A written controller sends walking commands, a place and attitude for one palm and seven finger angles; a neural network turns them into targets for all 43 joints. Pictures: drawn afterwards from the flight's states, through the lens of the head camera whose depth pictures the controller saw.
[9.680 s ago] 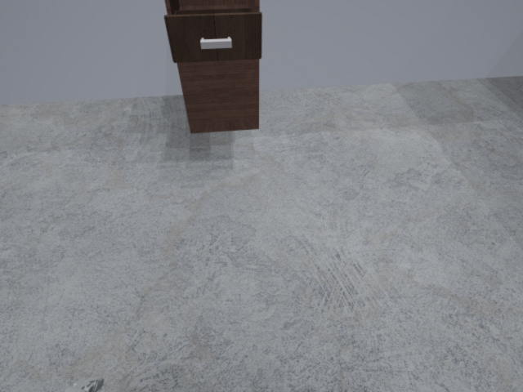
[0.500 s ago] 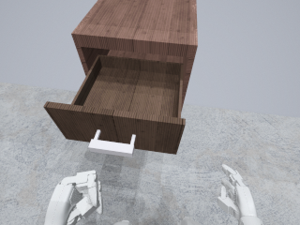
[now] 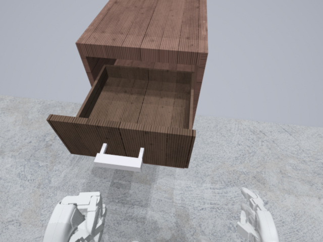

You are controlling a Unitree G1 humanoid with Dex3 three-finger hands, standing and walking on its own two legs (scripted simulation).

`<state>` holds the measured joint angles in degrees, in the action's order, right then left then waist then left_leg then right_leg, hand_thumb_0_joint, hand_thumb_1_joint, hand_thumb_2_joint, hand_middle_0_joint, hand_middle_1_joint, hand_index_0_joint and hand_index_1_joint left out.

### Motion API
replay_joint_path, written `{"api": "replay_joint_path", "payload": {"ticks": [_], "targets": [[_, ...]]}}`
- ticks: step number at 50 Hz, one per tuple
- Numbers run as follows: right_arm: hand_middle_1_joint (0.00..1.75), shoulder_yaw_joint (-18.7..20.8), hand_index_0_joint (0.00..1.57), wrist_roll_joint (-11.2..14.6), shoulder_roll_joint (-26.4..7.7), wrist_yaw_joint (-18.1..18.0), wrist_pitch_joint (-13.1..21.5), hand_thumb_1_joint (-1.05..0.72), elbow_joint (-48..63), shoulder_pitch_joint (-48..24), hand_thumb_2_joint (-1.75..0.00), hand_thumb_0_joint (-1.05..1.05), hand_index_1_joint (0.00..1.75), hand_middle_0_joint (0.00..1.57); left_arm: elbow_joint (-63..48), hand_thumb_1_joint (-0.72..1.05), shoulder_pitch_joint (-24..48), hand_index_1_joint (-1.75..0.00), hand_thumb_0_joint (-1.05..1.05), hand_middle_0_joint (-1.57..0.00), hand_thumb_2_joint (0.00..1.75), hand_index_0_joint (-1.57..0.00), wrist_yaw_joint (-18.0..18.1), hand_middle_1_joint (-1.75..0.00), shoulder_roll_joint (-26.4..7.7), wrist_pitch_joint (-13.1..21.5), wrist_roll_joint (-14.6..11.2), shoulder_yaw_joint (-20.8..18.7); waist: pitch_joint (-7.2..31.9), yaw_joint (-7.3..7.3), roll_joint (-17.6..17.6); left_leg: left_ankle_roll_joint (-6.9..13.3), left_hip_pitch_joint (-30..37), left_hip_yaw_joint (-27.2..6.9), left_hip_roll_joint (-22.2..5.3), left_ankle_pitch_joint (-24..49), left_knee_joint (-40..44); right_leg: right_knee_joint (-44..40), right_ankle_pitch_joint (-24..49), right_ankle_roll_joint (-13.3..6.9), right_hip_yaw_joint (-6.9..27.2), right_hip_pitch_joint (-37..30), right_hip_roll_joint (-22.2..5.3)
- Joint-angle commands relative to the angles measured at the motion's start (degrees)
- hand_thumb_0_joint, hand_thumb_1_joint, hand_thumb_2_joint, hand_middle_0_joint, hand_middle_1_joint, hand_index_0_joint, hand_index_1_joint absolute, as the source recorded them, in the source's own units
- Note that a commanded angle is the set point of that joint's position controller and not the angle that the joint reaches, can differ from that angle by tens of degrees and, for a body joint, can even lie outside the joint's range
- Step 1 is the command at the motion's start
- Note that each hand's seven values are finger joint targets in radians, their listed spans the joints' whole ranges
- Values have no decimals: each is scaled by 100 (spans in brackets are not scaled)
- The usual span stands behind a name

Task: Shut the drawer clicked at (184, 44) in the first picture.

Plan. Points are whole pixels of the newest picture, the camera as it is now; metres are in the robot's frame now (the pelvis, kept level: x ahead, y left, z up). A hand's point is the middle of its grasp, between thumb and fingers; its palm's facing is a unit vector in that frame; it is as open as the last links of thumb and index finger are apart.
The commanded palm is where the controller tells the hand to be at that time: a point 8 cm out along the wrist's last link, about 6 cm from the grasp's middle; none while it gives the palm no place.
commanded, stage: raise the hand and make a fist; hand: left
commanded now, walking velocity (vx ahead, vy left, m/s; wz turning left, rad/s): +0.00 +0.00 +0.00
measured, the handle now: (121, 155) +0.35 +0.14 -0.01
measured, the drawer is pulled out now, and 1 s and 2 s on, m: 0.29 0.29 0.29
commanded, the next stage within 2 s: bring the fist close to the handle in 0.16 s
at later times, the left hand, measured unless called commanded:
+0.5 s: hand (108, 223) +0.16 +0.12 +0.06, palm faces -0.08 -1.00 -0.03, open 3.3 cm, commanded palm +0.14 +0.17 +0.06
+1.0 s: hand (122, 207) +0.20 +0.11 +0.01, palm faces -0.10 -0.99 -0.04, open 3.3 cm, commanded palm +0.19 +0.17 +0.01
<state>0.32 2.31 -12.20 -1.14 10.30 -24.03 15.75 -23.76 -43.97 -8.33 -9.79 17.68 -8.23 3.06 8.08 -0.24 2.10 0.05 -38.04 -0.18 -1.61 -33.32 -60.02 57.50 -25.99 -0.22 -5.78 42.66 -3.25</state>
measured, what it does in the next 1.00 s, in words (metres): stands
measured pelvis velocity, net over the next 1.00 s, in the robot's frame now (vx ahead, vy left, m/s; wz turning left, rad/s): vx -0.02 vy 0.00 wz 0.00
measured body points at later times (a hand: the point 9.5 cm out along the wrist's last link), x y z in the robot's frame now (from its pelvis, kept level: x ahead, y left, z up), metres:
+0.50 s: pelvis -0.01 +0.00 -0.01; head +0.04 -0.01 +0.44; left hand +0.16 +0.17 +0.07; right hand +0.19 -0.22 -0.06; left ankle -0.03 +0.12 -0.67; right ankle +0.02 -0.12 -0.67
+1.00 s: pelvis -0.02 +0.00 -0.03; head +0.06 -0.01 +0.41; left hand +0.20 +0.16 +0.02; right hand +0.17 -0.24 -0.11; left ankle -0.03 +0.12 -0.67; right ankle +0.02 -0.12 -0.67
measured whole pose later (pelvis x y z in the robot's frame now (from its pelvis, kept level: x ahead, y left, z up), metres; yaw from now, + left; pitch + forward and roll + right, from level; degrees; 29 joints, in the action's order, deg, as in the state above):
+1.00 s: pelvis -0.02 +0.00 -0.03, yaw +0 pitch +18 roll -1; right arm -0.4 0.3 -13.2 -0.2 9.2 -24.8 14.5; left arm -8.2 -26.6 -4.5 -8.4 22.5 -5.1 4.5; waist 9.7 1.5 1.4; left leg -0.3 -52.1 -0.2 -1.5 -35.8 -70.0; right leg 67.4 -28.2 -0.8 -5.3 57.1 -3.7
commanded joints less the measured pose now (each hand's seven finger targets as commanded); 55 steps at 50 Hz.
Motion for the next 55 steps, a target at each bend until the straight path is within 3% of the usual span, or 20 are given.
{"api": "replay_joint_path", "payload": {"ticks": [1, 4, 10, 16, 23, 29, 37, 40, 41, 42, 46, 53, 55], "targets": [[30, 204, 20, -6, -582, -58, 458, -90, 1031, -535, -90, 0, 30, 20, -1304, 90, -128, -160, 0, -140, 90, -140, 21, -160, -245, 474, -99, -134, 464, 52, -195, 124, -232, -95, 173, 1738, 955, -836, 956, -98, 215, -1088, 206], [30, 221, 20, -2, -583, -62, 450, -90, 993, -506, -90, 0, 30, 20, -1133, 90, -227, -160, 0, -140, 90, -140, 23, -160, -313, 492, -105, -281, 487, 30, -381, 109, -320, -86, 178, 1630, 954, -878, 824, -96, 255, -1137, 200], [30, 202, 20, 7, -584, -59, 466, -90, 1022, -521, -90, 0, 30, 20, -1234, 90, -252, -160, 0, -140, 90, -140, -13, -160, -272, 447, -118, -209, 537, 13, -185, 114, -243, -76, 178, 1687, 986, -850, 901, -98, 223, -1153, 201], [30, 191, 20, -19, -627, -82, 465, -90, 957, -534, -90, 0, 30, 20, -873, 90, 184, -160, 0, -140, 90, -140, 23, -160, -181, 444, -41, -81, 250, 156, -447, 120, -419, -109, 180, 1466, 885, -868, 651, -83, 257, -894, 224], [30, 209, 20, -74, -625, -51, 404, -90, 956, -478, -90, 0, 30, 20, -657, 90, 347, -160, 0, -140, 90, -140, 69, -160, -248, 629, 32, -189, 684, 80, -232, 93, -551, -77, 206, 1597, 685, -589, 850, -114, 281, -845, 202], [30, 191, 20, -89, -668, -41, 395, -90, 921, -458, -90, 0, 30, 20, -368, 90, 860, -160, 0, -140, 90, -140, 115, -160, -152, 736, 31, -89, 721, 190, -246, 84, -760, -101, 198, 1473, 509, -451, 695, -113, 282, -534, 208], [30, 202, 20, -123, -709, -14, 348, -90, 910, -421, -90, 0, 30, 20, -23, 90, 1211, -160, 0, -140, 90, -140, 217, -160, -90, 701, 124, -28, 1066, 170, -206, 74, -920, -98, 208, 1604, 346, -198, 867, -127, 268, -420, 191], [30, 207, 20, -145, -707, 7, 317, -90, 909, -408, -90, 0, 30, 20, 46, 90, 1335, -160, 0, -140, 90, -140, 293, -160, -81, 718, 146, -26, 1183, 163, -270, 69, -1040, -86, 219, 1632, 254, -111, 957, -129, 300, -417, 180], [30, 221, 20, -151, -727, 4, 282, -90, 867, -414, -90, 0, 30, 20, 175, 90, 1359, -160, 0, -140, 90, -140, 348, -160, -205, 725, 187, -191, 1194, 156, -443, 69, -1118, -102, 205, 1652, 229, -71, 973, -141, 287, -415, 191], [30, 211, 20, -159, -711, 15, 266, -90, 904, -417, -90, 0, 30, 20, 218, 90, 1304, -160, 0, -140, 90, -140, 338, -160, -30, 734, 203, -28, 1195, 161, -400, 76, -1150, -76, 217, 1656, 194, -57, 1019, -134, 319, -404, 185], [30, 206, 20, -181, -740, 19, 233, -90, 859, -426, -90, 0, 30, 20, 284, 90, 1769, -160, 0, -140, 90, -140, 377, -160, -88, 836, 234, -36, 1201, 248, -362, 84, -1333, -71, 214, 1497, 22, 34, 854, -129, 360, -158, 174], [30, 208, 20, -191, -789, 27, 190, -90, 769, -392, -90, 0, 30, 20, 602, 90, 2286, -160, 0, -140, 90, -140, 339, -160, -232, 929, 198, -234, 1566, 220, -209, 72, -1540, -61, 235, 1424, -190, 219, 785, -146, 421, -44, 155], [30, 205, 20, -185, -800, 33, 178, -90, 750, -385, -90, 0, 30, 20, 714, 90, 2478, -160, 0, -140, 90, -140, 311, -160, -168, 904, 165, -174, 1571, 281, -281, 82, -1576, -63, 232, 1411, -256, 243, 801, -133, 415, 39, 158]]}}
